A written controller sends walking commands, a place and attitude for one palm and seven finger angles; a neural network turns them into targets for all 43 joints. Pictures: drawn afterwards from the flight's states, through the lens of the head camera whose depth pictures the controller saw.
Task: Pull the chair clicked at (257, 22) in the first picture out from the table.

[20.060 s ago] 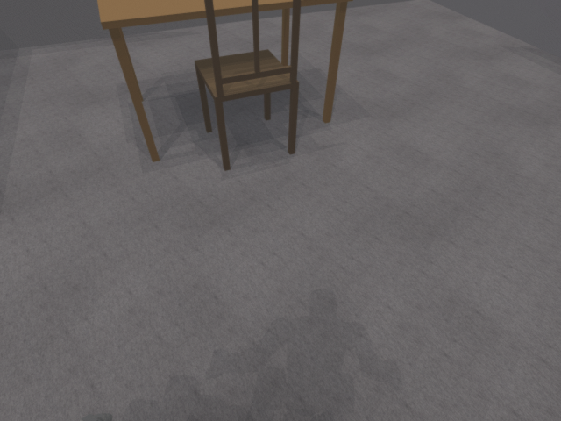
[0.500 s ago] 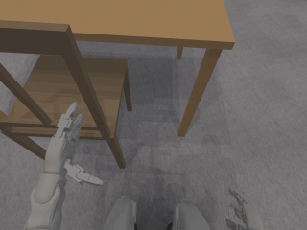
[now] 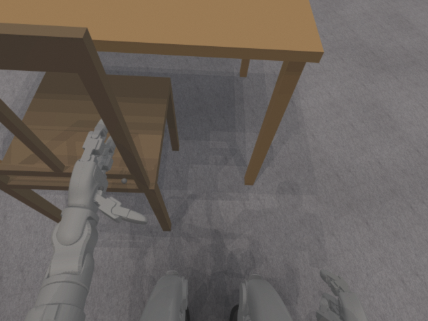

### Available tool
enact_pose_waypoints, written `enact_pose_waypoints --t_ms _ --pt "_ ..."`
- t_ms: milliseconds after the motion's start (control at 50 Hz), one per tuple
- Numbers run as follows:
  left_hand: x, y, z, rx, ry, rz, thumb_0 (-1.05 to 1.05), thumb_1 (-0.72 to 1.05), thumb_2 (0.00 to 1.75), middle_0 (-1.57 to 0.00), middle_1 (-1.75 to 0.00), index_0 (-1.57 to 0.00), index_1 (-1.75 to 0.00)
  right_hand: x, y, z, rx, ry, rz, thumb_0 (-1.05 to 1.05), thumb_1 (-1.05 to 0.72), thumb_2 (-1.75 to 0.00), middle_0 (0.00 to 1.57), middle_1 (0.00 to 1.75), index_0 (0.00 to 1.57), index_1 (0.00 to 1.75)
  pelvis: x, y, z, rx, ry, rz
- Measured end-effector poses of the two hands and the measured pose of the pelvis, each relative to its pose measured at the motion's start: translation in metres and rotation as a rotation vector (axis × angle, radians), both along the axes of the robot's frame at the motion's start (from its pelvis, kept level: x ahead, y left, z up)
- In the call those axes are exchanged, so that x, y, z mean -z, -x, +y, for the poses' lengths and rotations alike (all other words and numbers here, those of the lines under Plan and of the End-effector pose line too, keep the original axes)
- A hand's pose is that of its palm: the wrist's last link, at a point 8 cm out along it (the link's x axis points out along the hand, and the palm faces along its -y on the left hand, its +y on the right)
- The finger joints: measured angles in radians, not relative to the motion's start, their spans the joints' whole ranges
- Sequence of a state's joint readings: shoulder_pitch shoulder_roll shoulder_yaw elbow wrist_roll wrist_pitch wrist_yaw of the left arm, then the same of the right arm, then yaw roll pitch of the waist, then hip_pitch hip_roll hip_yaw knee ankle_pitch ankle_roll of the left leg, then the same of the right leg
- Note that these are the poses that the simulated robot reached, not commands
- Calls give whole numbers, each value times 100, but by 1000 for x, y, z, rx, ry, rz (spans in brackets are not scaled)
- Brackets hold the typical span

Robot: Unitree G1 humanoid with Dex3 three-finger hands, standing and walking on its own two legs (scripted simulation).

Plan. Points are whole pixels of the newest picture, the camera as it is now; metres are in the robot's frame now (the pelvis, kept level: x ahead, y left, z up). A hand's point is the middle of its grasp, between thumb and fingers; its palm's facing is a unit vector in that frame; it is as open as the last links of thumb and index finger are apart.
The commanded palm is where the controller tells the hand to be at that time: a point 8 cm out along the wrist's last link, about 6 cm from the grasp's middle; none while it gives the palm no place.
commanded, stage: push the fingers through the gap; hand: left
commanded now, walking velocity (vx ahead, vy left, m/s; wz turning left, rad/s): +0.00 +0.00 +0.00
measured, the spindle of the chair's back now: (20, 130) +0.45 +0.39 +0.04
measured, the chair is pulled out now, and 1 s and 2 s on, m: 0.00 0.00 0.00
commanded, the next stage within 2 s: hook a spindle and tug to test in 0.98 s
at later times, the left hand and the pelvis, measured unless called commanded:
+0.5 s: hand (129, 158) +0.40 +0.18 +0.03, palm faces -0.02 -1.00 -0.04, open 16.9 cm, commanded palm +0.39 +0.22 +0.03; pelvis +0.00 +0.00 +0.00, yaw -1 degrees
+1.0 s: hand (132, 154) +0.41 +0.17 +0.03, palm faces -0.01 -1.00 -0.04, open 16.9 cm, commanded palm +0.39 +0.22 +0.03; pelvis +0.00 +0.00 +0.00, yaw -1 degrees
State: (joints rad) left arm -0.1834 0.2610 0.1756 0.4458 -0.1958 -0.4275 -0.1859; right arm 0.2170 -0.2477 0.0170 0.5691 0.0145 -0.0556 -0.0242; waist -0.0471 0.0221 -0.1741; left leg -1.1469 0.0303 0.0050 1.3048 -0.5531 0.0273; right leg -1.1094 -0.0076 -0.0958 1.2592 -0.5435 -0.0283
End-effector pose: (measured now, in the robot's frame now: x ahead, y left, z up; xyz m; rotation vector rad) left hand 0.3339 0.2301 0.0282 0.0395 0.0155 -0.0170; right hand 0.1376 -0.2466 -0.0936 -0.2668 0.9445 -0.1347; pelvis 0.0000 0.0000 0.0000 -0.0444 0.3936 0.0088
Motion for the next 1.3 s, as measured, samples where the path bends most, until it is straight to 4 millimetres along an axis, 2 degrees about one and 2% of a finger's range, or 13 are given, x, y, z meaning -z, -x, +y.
enact_pose_waypoints --t_ms 320,660,920,1140,1300 --pt "2 -36 2 -8 -1 7 -1 -50 30 -6 -8 -6 -8 3 22 -5 43 7 82 0 -90 -90 20 30 20 30 -2 -3 2 11 -2 17" --pt "0 -61 -2 -9 0 -8 -1 -50 30 -6 -8 -7 -8 8 39 -5 68 4 143 0 -90 -90 20 30 20 30 -1 -2 4 16 -3 29" --pt "0 -53 -3 -14 -2 -2 -1 -50 30 -6 -8 -7 -8 6 44 -5 74 -6 161 0 -90 -90 20 30 20 30 -4 -2 3 17 -5 23" --pt "1 -60 -5 -13 -5 -2 -1 -50 30 -6 -9 -7 -9 9 40 -8 68 0 157 0 -90 -90 20 30 20 30 -1 0 1 14 -6 28" --pt "-1 -57 -4 -23 2 -4 -1 -50 30 -13 -29 -12 -29 8 39 -8 70 -8 154 0 -90 -90 20 30 20 30 -3 -2 0 17 -7 26"
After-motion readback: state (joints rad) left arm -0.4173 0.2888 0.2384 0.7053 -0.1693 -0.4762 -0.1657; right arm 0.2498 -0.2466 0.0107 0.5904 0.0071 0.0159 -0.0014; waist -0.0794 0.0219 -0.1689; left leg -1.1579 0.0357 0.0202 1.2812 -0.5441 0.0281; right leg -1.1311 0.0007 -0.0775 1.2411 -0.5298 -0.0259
